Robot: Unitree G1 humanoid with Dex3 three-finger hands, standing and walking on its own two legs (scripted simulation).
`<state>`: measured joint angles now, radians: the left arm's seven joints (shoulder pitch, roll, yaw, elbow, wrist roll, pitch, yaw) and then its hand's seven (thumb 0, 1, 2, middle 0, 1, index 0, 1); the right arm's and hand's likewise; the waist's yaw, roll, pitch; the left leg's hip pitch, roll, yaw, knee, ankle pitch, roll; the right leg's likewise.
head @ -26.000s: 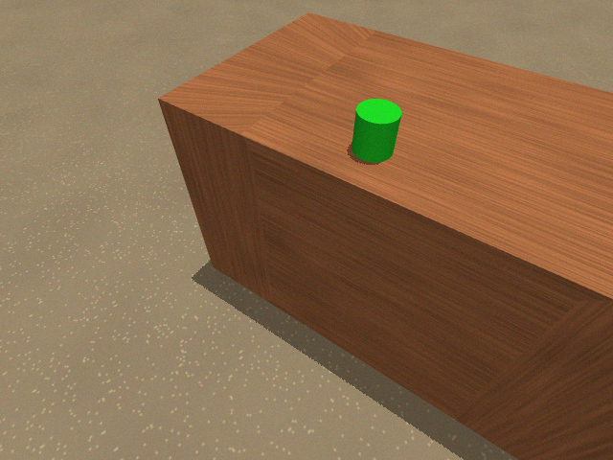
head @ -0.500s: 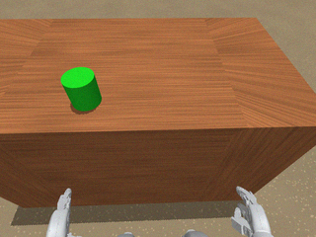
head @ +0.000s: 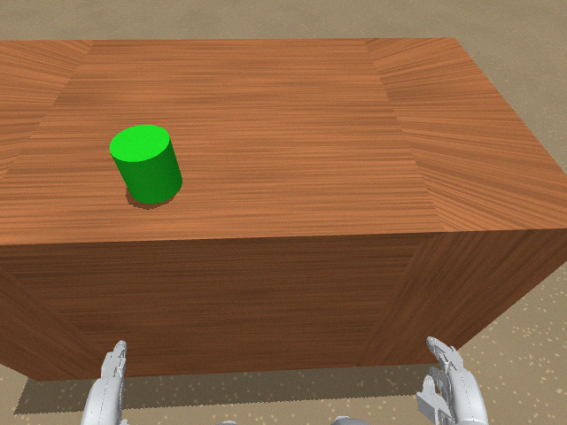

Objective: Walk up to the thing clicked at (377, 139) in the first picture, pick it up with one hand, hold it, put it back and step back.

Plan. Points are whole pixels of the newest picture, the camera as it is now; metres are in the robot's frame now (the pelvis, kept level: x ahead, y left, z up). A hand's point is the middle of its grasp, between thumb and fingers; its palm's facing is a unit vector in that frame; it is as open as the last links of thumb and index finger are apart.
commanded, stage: home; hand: left
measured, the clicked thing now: (148, 164) +0.50 +0.22 +0.08
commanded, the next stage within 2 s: stand in 0.86 s
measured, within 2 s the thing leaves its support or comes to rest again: neither
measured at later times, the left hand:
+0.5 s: hand (149, 411) +0.17 +0.18 -0.05, palm faces +0.12 -0.95 -0.28, open 17.5 cm
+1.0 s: hand out of the picture +0.12 +0.24 -0.11, palm faces -0.02 -0.93 -0.36, open 17.5 cm
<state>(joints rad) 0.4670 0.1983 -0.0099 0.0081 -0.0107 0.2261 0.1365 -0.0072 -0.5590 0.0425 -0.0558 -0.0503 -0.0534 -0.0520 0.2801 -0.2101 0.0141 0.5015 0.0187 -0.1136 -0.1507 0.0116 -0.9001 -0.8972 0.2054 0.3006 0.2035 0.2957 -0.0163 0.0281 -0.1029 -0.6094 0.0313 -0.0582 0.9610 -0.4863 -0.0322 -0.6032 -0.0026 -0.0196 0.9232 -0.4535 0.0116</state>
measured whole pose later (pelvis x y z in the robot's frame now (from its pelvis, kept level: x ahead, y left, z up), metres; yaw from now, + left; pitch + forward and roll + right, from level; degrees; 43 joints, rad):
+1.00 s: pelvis +0.00 +0.00 +0.02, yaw +1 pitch +2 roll +0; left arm 0.25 0.34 0.01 0.66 0.05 0.01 0.02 -0.01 -0.55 0.05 -0.06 -0.05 -0.06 -0.06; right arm 0.21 -0.32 -0.03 0.81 -0.05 -0.02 0.00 0.01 -0.90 -0.90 0.21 0.30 0.21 0.30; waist 0.02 -0.02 0.01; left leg -0.42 0.00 -0.04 0.83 -0.43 -0.02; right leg -0.44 -0.04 0.00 0.84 -0.43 0.01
